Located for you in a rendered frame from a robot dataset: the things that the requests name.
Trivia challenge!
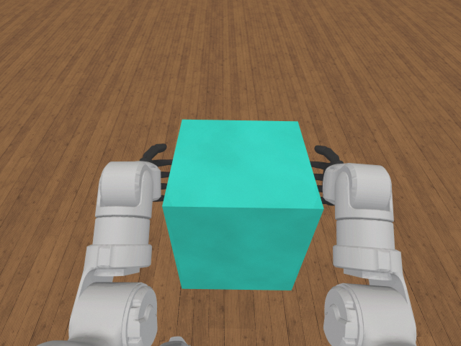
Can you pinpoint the robot right upper arm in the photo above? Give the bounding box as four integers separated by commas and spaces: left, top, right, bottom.
323, 283, 416, 346

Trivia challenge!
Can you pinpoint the robot right hand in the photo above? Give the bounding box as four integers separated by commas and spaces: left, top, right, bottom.
310, 146, 343, 205

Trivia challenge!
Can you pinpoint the robot right forearm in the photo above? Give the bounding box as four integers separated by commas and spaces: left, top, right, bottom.
323, 163, 416, 330

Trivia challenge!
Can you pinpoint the robot left forearm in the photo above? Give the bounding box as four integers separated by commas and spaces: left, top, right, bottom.
68, 161, 161, 335

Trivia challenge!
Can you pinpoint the carton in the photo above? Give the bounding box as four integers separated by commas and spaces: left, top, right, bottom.
162, 120, 324, 290

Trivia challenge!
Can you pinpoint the robot left upper arm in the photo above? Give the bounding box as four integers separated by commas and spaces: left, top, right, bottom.
37, 282, 158, 346

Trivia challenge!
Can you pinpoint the left robot shin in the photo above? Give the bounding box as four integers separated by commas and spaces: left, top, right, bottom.
169, 337, 186, 343

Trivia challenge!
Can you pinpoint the robot left hand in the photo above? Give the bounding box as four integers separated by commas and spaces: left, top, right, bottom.
140, 143, 173, 202

